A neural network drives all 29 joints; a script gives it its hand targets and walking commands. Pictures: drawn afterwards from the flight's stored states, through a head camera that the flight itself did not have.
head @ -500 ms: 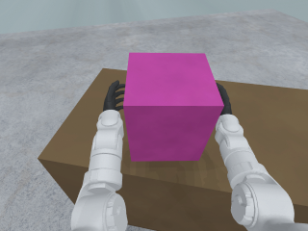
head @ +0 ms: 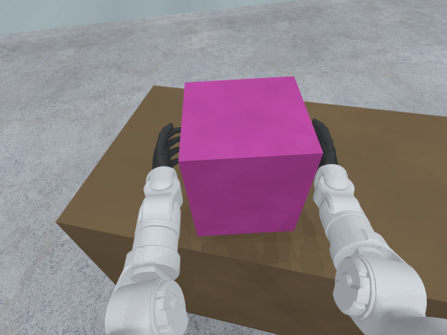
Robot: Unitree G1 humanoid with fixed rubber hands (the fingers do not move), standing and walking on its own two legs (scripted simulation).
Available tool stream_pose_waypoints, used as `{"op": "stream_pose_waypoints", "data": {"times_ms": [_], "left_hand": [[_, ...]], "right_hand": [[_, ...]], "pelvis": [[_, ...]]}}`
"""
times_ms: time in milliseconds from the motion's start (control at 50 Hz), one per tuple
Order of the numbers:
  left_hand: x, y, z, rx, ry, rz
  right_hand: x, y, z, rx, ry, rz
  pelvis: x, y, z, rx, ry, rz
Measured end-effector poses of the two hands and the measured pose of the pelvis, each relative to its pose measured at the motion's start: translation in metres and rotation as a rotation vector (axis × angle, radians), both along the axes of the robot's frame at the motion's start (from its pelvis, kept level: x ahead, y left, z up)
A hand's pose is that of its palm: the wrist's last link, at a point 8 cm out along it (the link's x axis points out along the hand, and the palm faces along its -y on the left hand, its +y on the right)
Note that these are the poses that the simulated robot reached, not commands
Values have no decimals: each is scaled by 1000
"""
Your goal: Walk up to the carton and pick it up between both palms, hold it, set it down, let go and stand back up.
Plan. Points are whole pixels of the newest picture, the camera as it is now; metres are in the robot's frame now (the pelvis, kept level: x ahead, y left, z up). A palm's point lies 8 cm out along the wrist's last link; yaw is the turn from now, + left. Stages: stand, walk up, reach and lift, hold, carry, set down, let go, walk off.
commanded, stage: set down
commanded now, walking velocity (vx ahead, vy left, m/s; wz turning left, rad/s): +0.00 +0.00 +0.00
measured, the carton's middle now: (242, 161) +0.43 +0.03 +0.07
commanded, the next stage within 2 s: none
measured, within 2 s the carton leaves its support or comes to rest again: rests again in 1.64 s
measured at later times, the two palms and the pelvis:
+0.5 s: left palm (167, 169) +0.40 +0.18 +0.07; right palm (313, 157) +0.46 -0.12 +0.07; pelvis +0.01 +0.00 +0.00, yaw +0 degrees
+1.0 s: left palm (177, 178) +0.41 +0.17 +0.03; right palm (313, 167) +0.47 -0.13 +0.03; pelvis +0.00 +0.01 -0.01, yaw -2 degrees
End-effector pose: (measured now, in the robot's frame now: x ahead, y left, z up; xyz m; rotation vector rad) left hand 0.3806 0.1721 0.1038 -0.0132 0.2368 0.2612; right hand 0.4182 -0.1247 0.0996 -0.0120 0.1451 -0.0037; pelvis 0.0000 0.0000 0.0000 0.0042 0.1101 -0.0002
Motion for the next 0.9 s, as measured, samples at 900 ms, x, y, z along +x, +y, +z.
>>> {"op": "stream_pose_waypoints", "data": {"times_ms": [900], "left_hand": [[31, -5, -68, 16, 74, 61]], "right_hand": [[50, -3, -71, 4, 94, 71]], "pelvis": [[9, 6, -9, 1, 295, -30]]}}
